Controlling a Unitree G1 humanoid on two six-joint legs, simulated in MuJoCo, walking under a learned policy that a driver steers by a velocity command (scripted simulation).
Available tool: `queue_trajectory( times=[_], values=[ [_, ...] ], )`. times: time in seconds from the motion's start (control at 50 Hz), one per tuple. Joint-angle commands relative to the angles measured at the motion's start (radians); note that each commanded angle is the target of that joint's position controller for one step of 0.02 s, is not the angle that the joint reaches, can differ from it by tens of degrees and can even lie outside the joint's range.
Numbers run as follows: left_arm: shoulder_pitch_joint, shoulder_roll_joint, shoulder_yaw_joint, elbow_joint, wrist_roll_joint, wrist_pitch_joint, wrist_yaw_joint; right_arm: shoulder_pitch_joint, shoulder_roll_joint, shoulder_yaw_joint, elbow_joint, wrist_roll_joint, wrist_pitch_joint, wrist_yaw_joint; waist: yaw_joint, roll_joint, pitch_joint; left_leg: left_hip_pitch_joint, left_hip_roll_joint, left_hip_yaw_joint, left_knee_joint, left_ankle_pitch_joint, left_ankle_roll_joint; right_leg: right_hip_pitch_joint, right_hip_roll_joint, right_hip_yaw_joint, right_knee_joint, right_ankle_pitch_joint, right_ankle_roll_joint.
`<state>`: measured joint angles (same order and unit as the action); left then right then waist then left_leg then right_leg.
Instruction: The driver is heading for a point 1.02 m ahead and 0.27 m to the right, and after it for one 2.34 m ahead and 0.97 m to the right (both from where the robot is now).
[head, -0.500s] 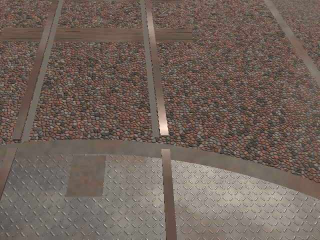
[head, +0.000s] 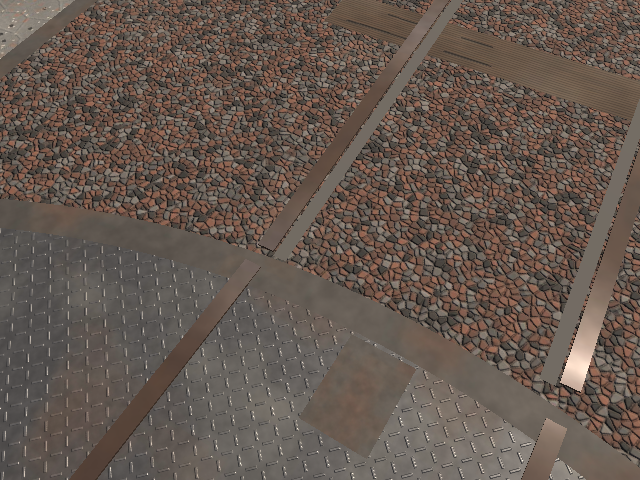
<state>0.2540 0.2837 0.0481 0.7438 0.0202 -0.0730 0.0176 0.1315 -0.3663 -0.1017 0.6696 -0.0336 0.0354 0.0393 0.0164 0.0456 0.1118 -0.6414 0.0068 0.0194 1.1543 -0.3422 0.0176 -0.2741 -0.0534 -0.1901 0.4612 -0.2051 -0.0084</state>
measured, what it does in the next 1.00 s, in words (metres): walks ahead, turning right: left foot, then right foot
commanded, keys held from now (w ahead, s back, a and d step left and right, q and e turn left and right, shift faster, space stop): q+shift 0.08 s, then shift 0.04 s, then e+shift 0.36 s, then w+e+shift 0.52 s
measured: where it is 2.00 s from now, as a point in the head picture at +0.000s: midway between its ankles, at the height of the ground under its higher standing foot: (566, 253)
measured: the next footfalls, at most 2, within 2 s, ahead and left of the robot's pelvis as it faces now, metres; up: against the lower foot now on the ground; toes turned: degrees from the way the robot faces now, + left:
left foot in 0.20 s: +0.21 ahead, +0.12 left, +0.00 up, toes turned +12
right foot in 0.64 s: +0.11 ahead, -0.07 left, +0.00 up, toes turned -11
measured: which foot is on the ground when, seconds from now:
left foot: up 0.00-0.18, down 0.20-0.62, up 0.64-1.00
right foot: down 0.00-0.18, up 0.20-0.62, down 0.64-1.00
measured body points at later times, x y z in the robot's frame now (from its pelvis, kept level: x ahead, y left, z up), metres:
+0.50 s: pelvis +0.11 +0.02 +0.00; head +0.14 +0.03 +0.45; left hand +0.17 +0.29 -0.13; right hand +0.28 -0.20 -0.11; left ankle +0.18 +0.11 -0.74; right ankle +0.10 -0.08 -0.68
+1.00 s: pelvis +0.28 -0.04 +0.00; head +0.29 -0.09 +0.45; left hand +0.33 +0.25 -0.10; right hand +0.42 -0.35 -0.09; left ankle +0.48 +0.05 -0.69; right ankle +0.07 -0.06 -0.74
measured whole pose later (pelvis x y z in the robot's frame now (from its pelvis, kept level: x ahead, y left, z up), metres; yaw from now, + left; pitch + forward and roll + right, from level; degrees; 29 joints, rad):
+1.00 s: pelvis +0.28 -0.04 +0.00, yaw -25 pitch +5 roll +3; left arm 0.55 0.28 0.07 0.80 0.01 -0.05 -0.01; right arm 0.01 -0.29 -0.04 0.65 -0.03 -0.02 0.05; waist 0.14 0.03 -0.03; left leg -0.67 0.02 -0.03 0.70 -0.11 -0.06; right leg 0.07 0.05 0.25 0.26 -0.40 -0.11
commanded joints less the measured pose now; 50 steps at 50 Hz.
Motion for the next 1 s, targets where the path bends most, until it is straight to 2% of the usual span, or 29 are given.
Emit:
queue_trajectory(
  times=[0.02,0.06,0.1,0.14,0.16,0.18,0.2,0.22,0.24,0.26,0.28,0.3,0.34,0.38,0.48,0.52,0.56,0.58,0.6,0.62,0.64,0.66,0.68,0.7,0.72,0.76,0.82,0.96,1.0],
  values=[
    [-0.082,0.098,0.019,-0.066,-0.007,-0.016,0.0,0.087,0.048,0.031,-0.071,0.001,0.01,0.027,-0.082,-0.177,-0.16,0.113,0.075,-0.036,-0.163,0.169,0.015,0.041,-0.282,0.093,-0.151,0.572,-0.136],
    [-0.106,0.114,0.025,-0.07,-0.006,-0.008,-0.004,0.056,0.044,0.034,-0.075,0.013,0.012,0.032,-0.083,-0.18,-0.154,0.24,0.042,0.026,-0.307,0.268,0.029,-0.018,-0.237,-0.014,-0.118,0.474,-0.085],
    [-0.059,0.145,0.037,-0.063,-0.011,0.002,-0.009,-0.004,0.033,0.034,-0.099,0.013,0.015,0.032,-0.054,-0.179,-0.134,0.274,0.022,0.061,-0.391,0.242,0.039,0.001,-0.254,-0.03,-0.078,0.436,-0.064],
    [-0.002,0.166,0.046,-0.053,-0.02,0.019,-0.01,-0.023,0.012,0.028,-0.109,0.0,0.008,0.03,-0.026,-0.162,-0.123,0.301,-0.011,0.061,-0.473,0.156,0.058,0.045,-0.265,-0.019,-0.001,0.448,-0.056],
    [0.016,0.174,0.047,-0.046,-0.024,0.033,-0.009,0.028,0.011,0.024,-0.094,-0.012,-0.007,0.025,-0.046,-0.138,-0.142,0.38,-0.035,0.049,-0.55,0.164,0.072,0.041,-0.251,-0.026,0.101,0.442,-0.049],
    [0.062,0.158,0.04,-0.033,-0.017,0.045,-0.01,0.122,-0.01,0.016,-0.055,-0.027,-0.029,0.011,-0.079,-0.052,-0.193,0.508,-0.055,0.024,-0.636,0.252,0.087,0.016,-0.198,-0.042,0.268,0.376,-0.022],
    [0.16,0.09,0.02,-0.051,-0.001,0.058,-0.016,0.169,-0.095,0.005,-0.063,-0.031,-0.051,-0.008,-0.067,0.196,-0.272,0.678,0.224,-0.263,-0.672,0.723,0.132,-0.142,-0.121,-0.07,0.544,-0.166,0.022],
    [0.275,0.001,-0.006,-0.033,0.024,0.085,-0.016,0.157,-0.086,0.032,-0.101,0.013,-0.055,-0.016,0.03,0.182,-0.355,0.711,0.415,-0.432,-0.544,1.326,0.195,-0.194,-0.075,0.061,0.719,-0.578,0.04],
    [0.216,0.056,-0.004,-0.04,-0.011,0.113,-0.008,0.172,-0.089,0.022,-0.106,0.047,-0.039,-0.04,-0.102,0.208,-0.512,0.659,0.468,-0.45,-0.744,0.851,0.322,-0.176,-0.004,0.116,0.743,-0.491,0.052],
    [0.12,0.07,-0.006,-0.044,-0.019,0.123,-0.009,0.097,-0.03,0.044,-0.09,0.035,-0.03,-0.053,-0.075,0.143,-0.376,0.556,0.394,-0.381,-0.847,0.448,0.277,-0.194,-0.03,0.167,0.715,-0.391,0.044],
    [0.046,0.079,0.0,-0.044,-0.016,0.126,-0.01,0.037,0.032,0.071,-0.069,0.025,-0.03,-0.062,-0.048,0.131,-0.216,0.446,0.313,-0.258,-0.858,0.403,0.205,-0.178,-0.032,0.19,0.657,-0.33,0.034],
    [0.081,0.083,0.003,-0.026,-0.014,0.131,-0.01,-0.006,0.001,0.063,-0.062,0.016,-0.025,-0.071,-0.013,0.158,-0.179,0.39,0.294,-0.191,-0.863,0.422,0.193,-0.151,-0.014,0.181,0.656,-0.286,0.039],
    [0.129,0.106,0.022,0.009,-0.003,0.137,-0.012,-0.008,0.002,0.059,-0.056,0.016,-0.03,-0.082,0.006,0.083,-0.17,0.365,0.27,-0.096,-0.853,0.511,0.188,-0.118,0.01,0.154,0.699,-0.238,0.028],
    [0.116,0.076,0.026,0.001,-0.013,0.133,-0.019,0.009,0.017,0.059,-0.047,0.013,-0.04,-0.083,0.009,0.011,-0.201,0.428,0.286,-0.063,-0.833,0.559,0.203,-0.147,0.013,0.165,0.703,-0.245,0.024],
    [0.03,0.029,0.023,-0.059,-0.004,0.152,-0.044,0.013,0.038,0.054,-0.036,0.003,-0.038,-0.085,-0.015,0.081,-0.171,0.421,0.304,0.0,-0.861,0.231,0.196,-0.147,-0.003,0.13,0.493,-0.222,0.02],
    [0.04,0.055,0.031,-0.081,0.0,0.155,-0.069,0.04,-0.02,0.03,-0.034,-0.001,-0.039,-0.073,-0.022,0.134,-0.217,0.402,0.342,-0.034,-0.944,-0.158,0.174,-0.087,0.004,0.092,0.413,-0.272,-0.011],
    [0.077,0.093,0.047,-0.077,-0.014,0.156,-0.101,-0.001,-0.068,0.011,-0.046,-0.003,-0.04,-0.068,0.012,0.134,-0.213,0.298,0.362,-0.037,-1.014,-0.392,0.118,0.048,0.023,0.056,0.328,-0.317,-0.065],
    [0.116,0.09,0.049,-0.062,-0.024,0.155,-0.111,-0.035,-0.077,0.006,-0.053,-0.004,-0.039,-0.067,0.041,0.113,-0.193,0.248,0.361,-0.011,-1.014,-0.408,0.088,0.115,0.031,0.033,0.274,-0.309,-0.09],
    [0.188,0.068,0.046,-0.028,-0.029,0.152,-0.113,-0.092,-0.075,0.004,-0.063,-0.002,-0.034,-0.065,0.094,0.065,-0.162,0.179,0.333,0.051,-0.963,-0.4,0.047,0.207,0.045,0.001,0.172,-0.25,-0.113],
    [0.329,0.059,0.049,0.045,-0.03,0.142,-0.103,-0.153,-0.042,0.008,-0.072,-0.007,-0.025,-0.063,0.16,-0.062,-0.11,0.069,0.251,0.146,-0.759,-0.392,-0.003,0.32,0.073,0.019,0.049,-0.251,-0.138],
    [0.397,0.08,0.054,0.089,-0.018,0.127,-0.08,-0.164,0.036,0.026,-0.067,-0.002,-0.017,-0.05,0.192,-0.326,-0.014,-0.099,0.124,0.249,-0.347,-0.367,-0.029,0.341,-0.048,0.273,-0.111,-0.413,-0.179],
    [0.298,0.114,0.032,0.018,-0.008,0.108,-0.063,-0.163,0.153,0.067,-0.105,0.004,-0.015,-0.04,0.109,-0.35,0.051,-0.359,0.014,0.126,-0.068,-0.26,-0.064,0.25,-0.243,0.749,-0.186,-0.68,-0.247],
    [0.184,0.159,0.047,-0.038,-0.002,0.112,-0.033,-0.261,0.099,0.063,-0.179,-0.005,-0.041,-0.02,0.095,-0.266,0.066,-0.435,0.042,-0.037,-0.069,-0.093,-0.083,0.166,-0.295,0.928,-0.4,-0.836,-0.31],
    [0.115,0.189,0.059,-0.064,0.002,0.107,-0.014,-0.251,0.019,0.044,-0.174,-0.003,-0.066,-0.01,0.055,-0.207,0.077,-0.398,0.061,-0.06,-0.08,0.042,-0.092,0.137,-0.284,0.895,-0.429,-0.762,-0.297],
    [0.096,0.2,0.065,-0.073,-0.005,0.093,-0.013,-0.193,-0.025,0.031,-0.132,-0.013,-0.077,-0.005,0.024,-0.152,0.044,-0.34,0.064,-0.058,-0.105,0.125,-0.103,0.16,-0.236,0.785,-0.389,-0.592,-0.274],
    [0.133,0.173,0.06,-0.064,-0.013,0.056,-0.025,-0.121,-0.03,0.026,-0.075,-0.029,-0.069,-0.004,0.03,-0.114,-0.026,-0.233,0.053,-0.039,-0.139,0.207,-0.104,0.191,-0.143,0.642,-0.354,-0.365,-0.237],
    [0.243,0.154,0.06,-0.021,-0.023,0.027,-0.035,-0.157,0.003,0.036,-0.076,-0.013,-0.052,0.0,0.06,-0.091,-0.04,-0.241,0.031,-0.039,-0.198,0.236,-0.091,0.274,-0.106,0.606,-0.33,-0.225,-0.236],
    [0.309,0.158,0.065,0.002,-0.013,0.014,-0.021,-0.365,0.023,0.06,-0.14,0.003,-0.077,0.016,0.14,-0.182,-0.006,-0.164,-0.014,-0.01,-0.467,0.236,-0.088,0.285,-0.076,0.632,-0.273,-0.013,-0.25],
    [0.282,0.177,0.069,0.004,-0.017,0.012,-0.01,-0.361,0.01,0.059,-0.161,0.005,-0.087,0.016,0.117,-0.21,-0.009,-0.055,-0.02,-0.014,-0.545,0.199,-0.068,0.272,-0.095,0.654,-0.241,0.153,-0.238]
  ],
)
